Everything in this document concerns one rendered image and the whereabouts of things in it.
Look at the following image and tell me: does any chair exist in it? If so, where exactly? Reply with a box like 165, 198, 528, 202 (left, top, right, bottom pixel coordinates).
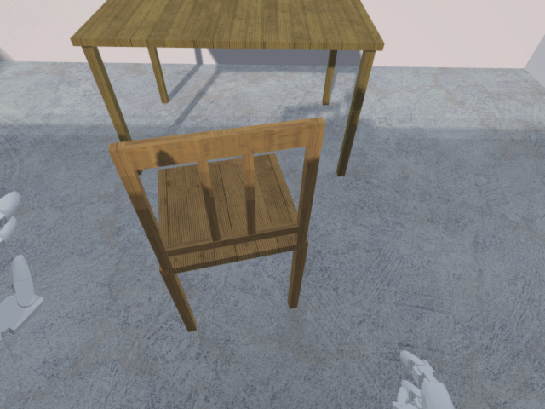
108, 117, 325, 332

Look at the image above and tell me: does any table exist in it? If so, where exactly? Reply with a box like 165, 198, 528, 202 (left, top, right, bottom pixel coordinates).
70, 0, 384, 176

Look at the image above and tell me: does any left robot hand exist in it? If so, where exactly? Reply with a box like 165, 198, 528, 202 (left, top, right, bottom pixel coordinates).
0, 191, 43, 342

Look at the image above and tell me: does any right robot hand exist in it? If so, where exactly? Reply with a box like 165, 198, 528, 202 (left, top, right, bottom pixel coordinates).
393, 350, 455, 409

